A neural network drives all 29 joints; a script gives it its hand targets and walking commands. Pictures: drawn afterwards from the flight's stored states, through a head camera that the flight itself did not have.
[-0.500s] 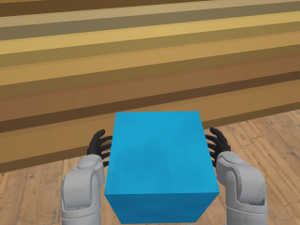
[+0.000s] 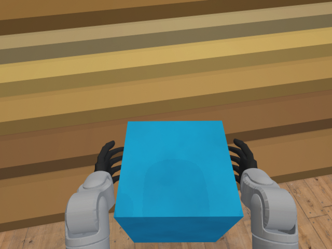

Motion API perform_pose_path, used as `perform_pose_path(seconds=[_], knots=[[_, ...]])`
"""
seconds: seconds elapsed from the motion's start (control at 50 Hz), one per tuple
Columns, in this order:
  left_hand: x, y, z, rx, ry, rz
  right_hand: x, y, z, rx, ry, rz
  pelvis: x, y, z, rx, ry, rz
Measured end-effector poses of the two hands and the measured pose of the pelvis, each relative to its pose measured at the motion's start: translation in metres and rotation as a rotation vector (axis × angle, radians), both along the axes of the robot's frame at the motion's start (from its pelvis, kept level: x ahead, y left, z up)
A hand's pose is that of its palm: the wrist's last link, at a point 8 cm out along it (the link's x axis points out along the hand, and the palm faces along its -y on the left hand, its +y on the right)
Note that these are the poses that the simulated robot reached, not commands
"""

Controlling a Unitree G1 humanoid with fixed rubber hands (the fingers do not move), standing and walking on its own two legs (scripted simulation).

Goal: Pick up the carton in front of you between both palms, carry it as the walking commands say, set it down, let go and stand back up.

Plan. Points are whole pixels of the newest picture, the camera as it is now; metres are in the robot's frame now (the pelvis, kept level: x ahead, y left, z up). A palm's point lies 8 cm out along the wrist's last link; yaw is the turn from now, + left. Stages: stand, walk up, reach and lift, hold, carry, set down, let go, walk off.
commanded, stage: carry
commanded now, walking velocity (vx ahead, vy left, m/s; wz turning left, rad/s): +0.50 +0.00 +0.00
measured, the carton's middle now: (174, 186) +0.28 +0.00 +0.02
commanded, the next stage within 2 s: none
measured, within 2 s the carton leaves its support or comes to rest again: neither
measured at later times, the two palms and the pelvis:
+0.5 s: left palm (119, 52) +0.71 +0.17 +0.15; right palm (207, 50) +0.70 -0.13 +0.15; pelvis +0.31 +0.03 -0.01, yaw -1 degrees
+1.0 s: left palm (135, 10) +1.09 +0.15 +0.17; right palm (199, 11) +1.04 -0.15 +0.16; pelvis +0.68 +0.04 +0.05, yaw -2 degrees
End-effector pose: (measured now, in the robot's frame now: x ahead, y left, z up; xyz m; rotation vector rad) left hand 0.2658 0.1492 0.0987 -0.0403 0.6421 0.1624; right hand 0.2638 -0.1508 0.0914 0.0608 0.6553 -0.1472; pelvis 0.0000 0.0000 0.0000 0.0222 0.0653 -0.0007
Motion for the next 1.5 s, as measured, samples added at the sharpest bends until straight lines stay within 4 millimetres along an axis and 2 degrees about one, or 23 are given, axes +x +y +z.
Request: perform_pose_path(seconds=[0.06,0.14,0.2,0.32,0.42,0.48,0.6,0.64,0.72,0.8,0.86,0.92,1.0,1.08,1.14,1.2,1.26,1.32,1.38,1.42,1.5], knots=[[0.059,0.006,0.008,-0.023,-0.064,-0.012,0.054,0.006,0.012,-0.005,-0.064,-0.027,0.046,0.01,-0.011,-0.015,-0.01,-0.013],[0.149,0.018,0.012,-0.012,-0.126,-0.058,0.138,0.018,0.025,-0.057,-0.124,-0.03,0.105,0.026,-0.033,-0.01,-0.031,-0.036],[0.21,0.022,0.016,0.007,-0.068,-0.104,0.191,0.022,0.031,-0.09,-0.064,-0.035,0.134,0.035,-0.029,-0.017,-0.021,-0.036],[0.313,0.023,0.036,0.009,0.017,-0.11,0.288,0.025,0.046,-0.085,0.022,-0.044,0.194,0.045,-0.01,-0.032,0.012,-0.037],[0.39,0.025,0.051,-0.006,0.012,-0.081,0.371,0.026,0.061,-0.063,0.016,-0.042,0.255,0.042,-0.004,-0.035,0.038,-0.027],[0.434,0.024,0.053,-0.015,0.008,-0.058,0.419,0.024,0.062,-0.046,0.011,-0.039,0.297,0.036,-0.007,-0.034,0.048,-0.018],[0.519,0.012,0.039,0.005,0.032,-0.02,0.513,0.012,0.04,-0.008,0.034,-0.017,0.394,0.017,-0.019,-0.04,0.051,0.001],[0.544,0.012,0.032,0.025,0.032,-0.004,0.548,0.012,0.034,-0.004,0.033,0.01,0.418,0.011,-0.021,-0.046,0.05,-0.004],[0.582,0.023,0.02,0.02,0.05,0.046,0.603,0.024,0.026,0.02,0.051,0.04,0.463,0.007,-0.011,-0.03,0.053,-0.016],[0.628,0.039,0.03,-0.002,-0.011,0.102,0.66,0.04,0.034,0.053,-0.007,0.059,0.519,0.01,-0.007,-0.004,0.042,-0.035],[0.678,0.045,0.04,-0.016,-0.04,0.105,0.706,0.046,0.04,0.052,-0.036,0.053,0.569,0.016,-0.002,0.011,0.041,-0.032],[0.742,0.037,0.045,-0.045,-0.006,0.043,0.747,0.036,0.05,0.008,-0.005,-0.002,0.623,0.028,0.013,0.026,0.049,-0.034],[0.82,0.001,0.068,-0.033,0.043,-0.101,0.781,0.003,0.072,-0.032,0.044,-0.122,0.677,0.041,0.051,0.018,0.039,-0.033],[0.885,-0.041,0.109,-0.042,0.054,-0.215,0.815,-0.028,0.111,0.02,0.047,-0.211,0.737,0.051,0.095,-0.026,0.04,-0.044],[0.936,-0.059,0.142,-0.054,0.002,-0.259,0.857,-0.044,0.15,0.006,-0.004,-0.253,0.784,0.051,0.114,-0.054,0.037,-0.06],[0.986,-0.062,0.173,-0.053,-0.042,-0.256,0.914,-0.049,0.187,-0.004,-0.045,-0.24,0.835,0.045,0.128,-0.057,0.036,-0.078],[1.027,-0.038,0.206,-0.005,-0.065,-0.179,0.983,-0.032,0.218,0.012,-0.063,-0.147,0.884,0.035,0.143,-0.078,0.013,-0.064],[1.048,0.005,0.229,0.002,-0.04,-0.064,1.042,0.008,0.248,-0.016,-0.039,-0.011,0.919,0.023,0.168,-0.076,0.001,-0.057],[1.059,0.045,0.254,-0.014,0.001,0.047,1.088,0.049,0.279,-0.028,-0.001,0.097,0.952,0.014,0.199,-0.043,-0.003,-0.041],[1.072,0.064,0.275,-0.012,0.007,0.105,1.117,0.07,0.298,-0.027,0.003,0.146,0.974,0.012,0.215,-0.014,-0.008,-0.026],[1.113,0.086,0.319,0.017,-0.008,0.157,1.171,0.094,0.328,0.015,-0.016,0.189,1.022,0.02,0.23,0.012,-0.01,-0.015]])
